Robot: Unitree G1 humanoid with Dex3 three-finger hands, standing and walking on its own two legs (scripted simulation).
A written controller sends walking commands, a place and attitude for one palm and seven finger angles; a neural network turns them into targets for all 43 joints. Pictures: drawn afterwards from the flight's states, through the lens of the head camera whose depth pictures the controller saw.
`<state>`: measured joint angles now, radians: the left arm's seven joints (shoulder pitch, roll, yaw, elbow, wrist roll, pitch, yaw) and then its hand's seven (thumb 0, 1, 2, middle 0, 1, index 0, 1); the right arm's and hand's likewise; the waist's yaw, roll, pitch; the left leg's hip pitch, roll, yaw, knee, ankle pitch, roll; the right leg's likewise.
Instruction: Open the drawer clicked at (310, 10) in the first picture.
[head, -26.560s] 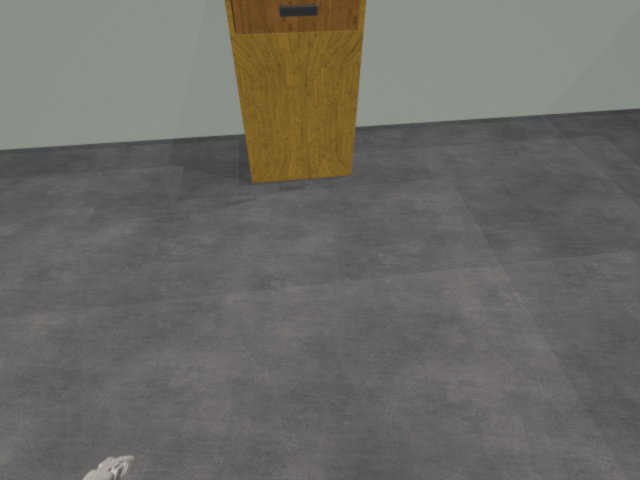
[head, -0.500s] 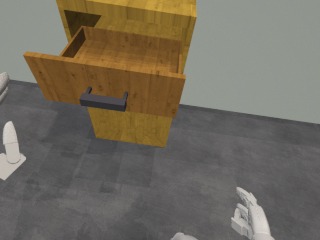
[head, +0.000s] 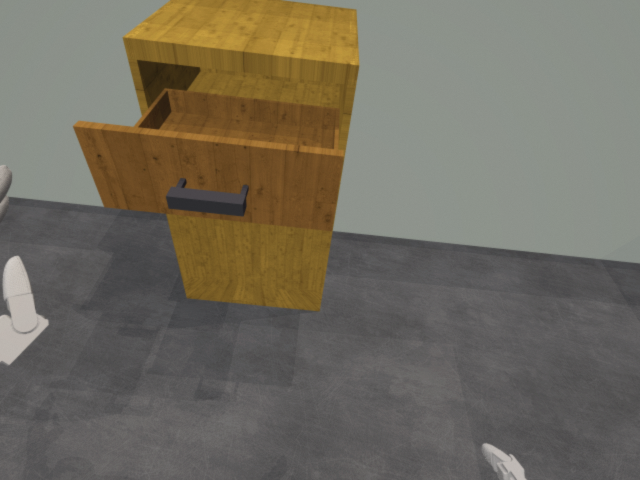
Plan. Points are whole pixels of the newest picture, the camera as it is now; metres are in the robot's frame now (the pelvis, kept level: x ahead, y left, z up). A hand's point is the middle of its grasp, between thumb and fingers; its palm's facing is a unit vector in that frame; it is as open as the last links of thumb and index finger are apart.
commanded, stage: stop stepping back and stand still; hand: left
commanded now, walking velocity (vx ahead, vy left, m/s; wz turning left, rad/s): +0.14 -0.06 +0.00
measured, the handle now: (210, 193) +0.59 +0.21 +0.02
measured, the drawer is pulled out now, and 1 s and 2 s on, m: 0.29 0.29 0.29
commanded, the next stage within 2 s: let the arm hang, fingers relaxed in 0.22 s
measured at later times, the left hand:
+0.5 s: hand (139, 453) +0.18 +0.22 -0.06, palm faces +0.11 -0.93 -0.35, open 7.4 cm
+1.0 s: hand out of the picture -0.04 +0.22 -0.16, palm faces +0.06 -0.94 -0.33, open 7.4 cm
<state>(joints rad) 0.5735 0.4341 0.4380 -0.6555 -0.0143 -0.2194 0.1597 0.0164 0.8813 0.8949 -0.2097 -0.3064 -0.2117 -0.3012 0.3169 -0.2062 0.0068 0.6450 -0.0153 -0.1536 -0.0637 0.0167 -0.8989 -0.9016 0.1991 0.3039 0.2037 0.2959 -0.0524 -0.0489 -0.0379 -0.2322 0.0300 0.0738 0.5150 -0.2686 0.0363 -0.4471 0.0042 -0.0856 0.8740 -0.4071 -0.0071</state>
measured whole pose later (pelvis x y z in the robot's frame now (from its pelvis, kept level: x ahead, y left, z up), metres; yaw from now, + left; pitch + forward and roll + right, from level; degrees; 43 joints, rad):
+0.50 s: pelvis -0.02 -0.01 -0.01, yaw +3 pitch -1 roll +0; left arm 0.26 0.27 0.10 0.33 0.04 0.06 0.02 0.01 0.90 0.90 -0.19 -0.30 -0.20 -0.30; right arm 0.20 -0.24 0.00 0.77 -0.04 -0.04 -0.01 0.01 -0.90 -0.90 0.20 0.30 0.21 0.30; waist -0.05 0.02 -0.02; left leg -0.34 -0.01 0.04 0.62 -0.25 0.04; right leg -0.39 -0.02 0.02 0.78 -0.44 0.02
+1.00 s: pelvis -0.02 -0.02 +0.00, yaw +4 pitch -3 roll +0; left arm 0.29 0.29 0.03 1.10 0.01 0.02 0.01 0.01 0.91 0.89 -0.20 -0.30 -0.20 -0.30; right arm 0.28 -0.22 -0.03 1.09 -0.02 0.02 -0.01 0.01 -0.90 -0.90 0.20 0.30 0.20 0.30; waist 0.00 0.03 0.09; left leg -0.23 0.00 0.02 0.44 -0.17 0.01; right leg -0.22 -0.01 0.00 0.43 -0.17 0.00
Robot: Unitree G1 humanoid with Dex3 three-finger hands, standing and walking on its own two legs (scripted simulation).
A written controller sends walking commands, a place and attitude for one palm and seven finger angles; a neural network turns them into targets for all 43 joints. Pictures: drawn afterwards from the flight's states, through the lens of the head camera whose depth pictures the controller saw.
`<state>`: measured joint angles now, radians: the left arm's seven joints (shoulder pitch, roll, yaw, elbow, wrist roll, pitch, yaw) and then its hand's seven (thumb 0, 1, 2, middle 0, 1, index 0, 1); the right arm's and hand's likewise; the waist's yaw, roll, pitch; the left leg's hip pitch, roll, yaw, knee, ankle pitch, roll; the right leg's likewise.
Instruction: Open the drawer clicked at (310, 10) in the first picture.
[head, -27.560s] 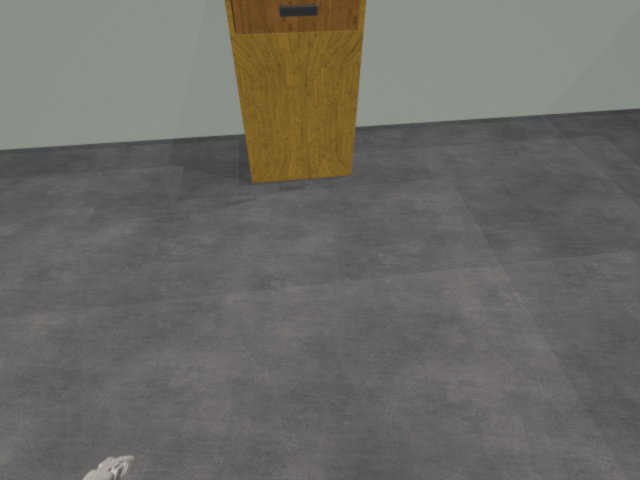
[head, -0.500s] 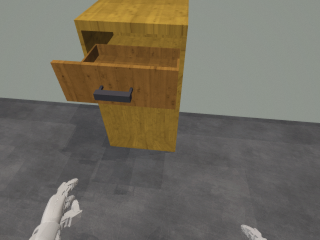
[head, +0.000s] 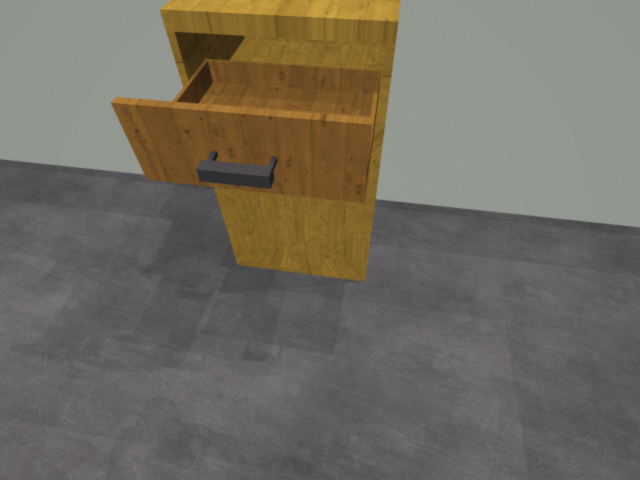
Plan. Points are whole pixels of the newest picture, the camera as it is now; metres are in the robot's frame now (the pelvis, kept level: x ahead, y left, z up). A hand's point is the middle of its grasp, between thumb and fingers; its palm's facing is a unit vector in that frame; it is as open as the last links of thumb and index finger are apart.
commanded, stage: let the arm hang, fingers relaxed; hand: left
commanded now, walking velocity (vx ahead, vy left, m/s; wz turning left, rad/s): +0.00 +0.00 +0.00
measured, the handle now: (239, 166) +0.62 +0.19 +0.02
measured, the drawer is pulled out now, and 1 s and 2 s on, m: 0.29 0.29 0.29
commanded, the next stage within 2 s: look to check the result in 0.42 s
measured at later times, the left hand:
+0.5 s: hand out of the picture +0.12 +0.23 -0.15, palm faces -0.04 -0.94 -0.34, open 7.4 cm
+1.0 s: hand out of the picture +0.12 +0.24 -0.15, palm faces -0.04 -0.94 -0.34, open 7.4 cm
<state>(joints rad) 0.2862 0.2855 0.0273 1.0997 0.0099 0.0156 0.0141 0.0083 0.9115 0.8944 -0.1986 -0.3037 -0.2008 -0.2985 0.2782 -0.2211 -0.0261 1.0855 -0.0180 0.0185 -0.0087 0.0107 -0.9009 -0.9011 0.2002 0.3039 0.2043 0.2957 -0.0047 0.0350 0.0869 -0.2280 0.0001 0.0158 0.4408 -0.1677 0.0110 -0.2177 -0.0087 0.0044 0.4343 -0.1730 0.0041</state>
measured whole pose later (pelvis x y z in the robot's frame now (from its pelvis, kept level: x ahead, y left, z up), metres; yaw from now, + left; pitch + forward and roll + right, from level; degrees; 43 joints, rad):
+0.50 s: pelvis +0.02 -0.01 +0.01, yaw +0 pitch -3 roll +0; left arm 0.06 0.33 0.01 1.10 0.01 -0.02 0.00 0.01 0.90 0.89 -0.20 -0.30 -0.20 -0.30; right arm 0.12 -0.33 -0.02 1.12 -0.02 0.00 0.00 0.01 -0.90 -0.90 0.20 0.30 0.20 0.30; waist -0.03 0.01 0.09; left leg -0.16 0.01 0.02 0.35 -0.15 0.00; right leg -0.15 0.00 0.00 0.35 -0.15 0.00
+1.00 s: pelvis +0.04 -0.01 +0.01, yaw +0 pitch -2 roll +0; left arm 0.08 0.33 0.01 1.13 0.01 -0.01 0.00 0.01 0.90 0.89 -0.20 -0.30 -0.20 -0.30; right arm 0.08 -0.33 -0.01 1.12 -0.02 0.00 0.00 0.01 -0.90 -0.90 0.20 0.30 0.21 0.30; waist -0.01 0.01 0.11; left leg -0.12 0.02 0.02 0.31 -0.16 -0.01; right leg -0.11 0.01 0.01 0.31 -0.17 -0.01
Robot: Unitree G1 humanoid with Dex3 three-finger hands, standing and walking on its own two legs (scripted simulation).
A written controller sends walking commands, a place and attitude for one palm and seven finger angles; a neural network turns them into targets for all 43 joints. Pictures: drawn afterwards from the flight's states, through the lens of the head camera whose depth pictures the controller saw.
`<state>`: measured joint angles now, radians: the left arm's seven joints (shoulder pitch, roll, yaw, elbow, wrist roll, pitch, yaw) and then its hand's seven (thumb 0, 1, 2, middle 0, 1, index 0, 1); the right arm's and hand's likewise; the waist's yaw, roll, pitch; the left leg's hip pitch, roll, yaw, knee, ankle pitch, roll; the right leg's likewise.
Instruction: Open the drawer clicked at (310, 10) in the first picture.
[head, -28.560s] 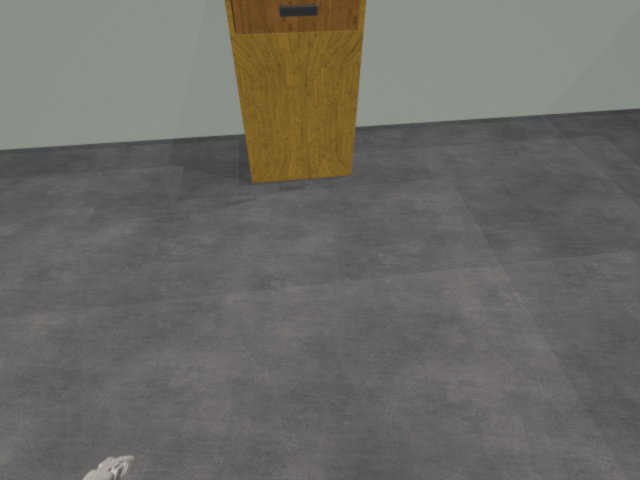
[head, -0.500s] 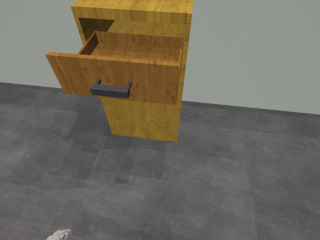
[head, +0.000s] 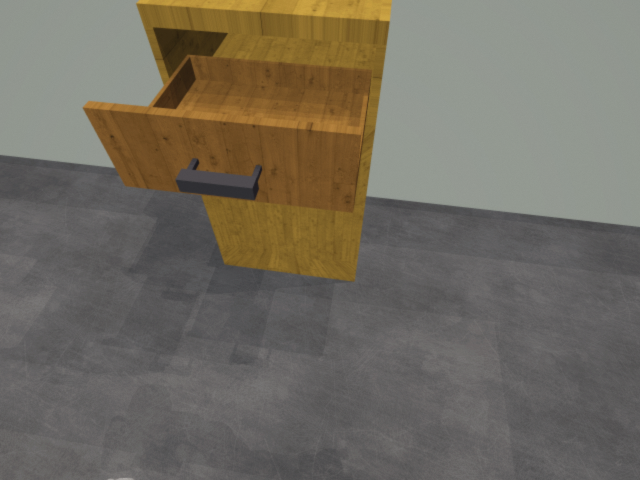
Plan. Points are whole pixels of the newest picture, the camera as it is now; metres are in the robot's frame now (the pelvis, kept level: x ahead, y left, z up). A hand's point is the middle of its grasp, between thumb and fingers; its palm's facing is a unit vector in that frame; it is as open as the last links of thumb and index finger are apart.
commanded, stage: stand and wait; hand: left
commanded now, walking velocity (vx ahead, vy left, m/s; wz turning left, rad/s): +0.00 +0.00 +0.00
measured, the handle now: (222, 175) +0.58 +0.20 +0.01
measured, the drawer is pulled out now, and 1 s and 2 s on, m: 0.29 0.29 0.29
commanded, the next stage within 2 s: none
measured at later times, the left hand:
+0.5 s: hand out of the picture +0.11 +0.25 -0.16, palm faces -0.04 -0.94 -0.34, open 7.4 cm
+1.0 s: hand out of the picture +0.10 +0.25 -0.16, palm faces -0.05 -0.94 -0.34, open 7.4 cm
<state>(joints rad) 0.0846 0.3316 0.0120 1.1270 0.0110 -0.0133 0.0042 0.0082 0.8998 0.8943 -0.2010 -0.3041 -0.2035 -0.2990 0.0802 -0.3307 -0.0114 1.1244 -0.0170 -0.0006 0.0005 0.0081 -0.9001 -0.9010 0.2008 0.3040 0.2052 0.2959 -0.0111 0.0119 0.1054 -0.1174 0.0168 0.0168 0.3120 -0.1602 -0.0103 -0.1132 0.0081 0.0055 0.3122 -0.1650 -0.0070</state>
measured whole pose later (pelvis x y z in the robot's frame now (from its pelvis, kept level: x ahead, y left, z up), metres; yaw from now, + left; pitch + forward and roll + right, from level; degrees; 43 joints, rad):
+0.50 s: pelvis +0.02 +0.00 +0.00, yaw -1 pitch -2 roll +0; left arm 0.08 0.34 0.01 1.11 0.01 -0.02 0.01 0.01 0.90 0.89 -0.20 -0.30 -0.20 -0.30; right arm 0.09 -0.33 -0.01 1.12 -0.02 0.00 0.00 0.01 -0.90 -0.90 0.20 0.30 0.21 0.30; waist -0.02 0.00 0.09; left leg -0.09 0.02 0.03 0.31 -0.18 -0.01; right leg -0.09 0.01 0.01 0.30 -0.18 -0.01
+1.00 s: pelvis +0.01 +0.00 +0.00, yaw -1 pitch -2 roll +0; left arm 0.09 0.34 0.01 1.11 0.01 -0.02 0.00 0.01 0.90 0.89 -0.20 -0.30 -0.20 -0.30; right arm 0.09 -0.33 -0.01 1.12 -0.02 0.00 0.00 0.01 -0.90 -0.90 0.20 0.30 0.21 0.30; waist -0.02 0.00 0.09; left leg -0.09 0.02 0.03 0.30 -0.18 -0.01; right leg -0.08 0.01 0.02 0.30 -0.18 0.00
